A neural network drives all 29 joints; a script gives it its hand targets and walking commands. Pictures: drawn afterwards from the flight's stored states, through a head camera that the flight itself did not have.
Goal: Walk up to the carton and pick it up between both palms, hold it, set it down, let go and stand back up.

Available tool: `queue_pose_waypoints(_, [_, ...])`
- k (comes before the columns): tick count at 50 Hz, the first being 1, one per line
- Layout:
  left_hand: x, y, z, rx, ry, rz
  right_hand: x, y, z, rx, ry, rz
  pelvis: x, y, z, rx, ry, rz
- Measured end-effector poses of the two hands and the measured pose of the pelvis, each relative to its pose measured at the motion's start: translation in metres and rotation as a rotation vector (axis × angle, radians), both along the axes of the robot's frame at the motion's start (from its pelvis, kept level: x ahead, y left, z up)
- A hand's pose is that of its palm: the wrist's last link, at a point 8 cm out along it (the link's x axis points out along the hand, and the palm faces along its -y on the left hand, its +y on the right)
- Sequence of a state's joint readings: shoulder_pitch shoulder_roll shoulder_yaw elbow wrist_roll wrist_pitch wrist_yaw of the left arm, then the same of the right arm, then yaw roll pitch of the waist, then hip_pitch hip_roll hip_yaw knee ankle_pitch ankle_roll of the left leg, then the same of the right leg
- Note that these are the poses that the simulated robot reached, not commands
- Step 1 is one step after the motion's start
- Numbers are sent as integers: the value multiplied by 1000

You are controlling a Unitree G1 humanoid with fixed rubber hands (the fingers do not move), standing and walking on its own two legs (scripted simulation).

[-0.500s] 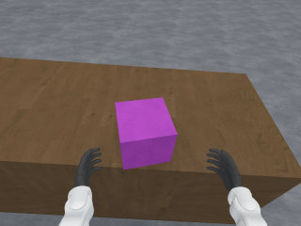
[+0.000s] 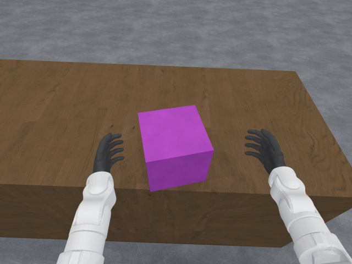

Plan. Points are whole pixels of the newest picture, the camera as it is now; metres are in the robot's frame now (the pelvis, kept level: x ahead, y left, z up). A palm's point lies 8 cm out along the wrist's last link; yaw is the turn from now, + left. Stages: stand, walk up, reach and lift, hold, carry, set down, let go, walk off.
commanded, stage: reach and lift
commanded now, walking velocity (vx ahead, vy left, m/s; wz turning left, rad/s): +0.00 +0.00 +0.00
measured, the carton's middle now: (172, 148) +0.43 +0.07 -0.04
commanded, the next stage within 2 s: none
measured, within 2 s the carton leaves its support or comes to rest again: neither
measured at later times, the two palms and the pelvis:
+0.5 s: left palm (100, 134) +0.36 +0.24 +0.09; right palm (263, 122) +0.43 -0.15 +0.10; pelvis -0.01 +0.00 +0.00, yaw +0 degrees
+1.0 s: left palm (100, 133) +0.37 +0.25 +0.07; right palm (250, 117) +0.45 -0.13 +0.09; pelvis -0.01 +0.00 -0.01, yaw +0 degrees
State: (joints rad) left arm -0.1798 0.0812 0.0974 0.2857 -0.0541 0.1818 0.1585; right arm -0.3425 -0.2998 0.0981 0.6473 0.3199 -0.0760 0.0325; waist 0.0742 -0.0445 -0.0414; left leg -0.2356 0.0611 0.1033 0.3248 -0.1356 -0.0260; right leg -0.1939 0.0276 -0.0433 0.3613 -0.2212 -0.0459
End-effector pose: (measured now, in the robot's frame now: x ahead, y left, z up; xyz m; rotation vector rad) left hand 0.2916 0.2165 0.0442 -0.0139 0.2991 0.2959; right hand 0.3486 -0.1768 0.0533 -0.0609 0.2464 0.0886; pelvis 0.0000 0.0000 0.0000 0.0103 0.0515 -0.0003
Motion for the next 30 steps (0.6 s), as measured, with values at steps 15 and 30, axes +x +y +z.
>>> queue_pose_waypoints(15, [45,8,28,-5,-22,14,52,10,28,-15,-17,11,-5,-1,-2,-7,74,-3])
queue_pose_waypoints(30, [74,23,51,1,-27,44,96,30,55,4,2,21,-6,0,-4,-17,135,3])
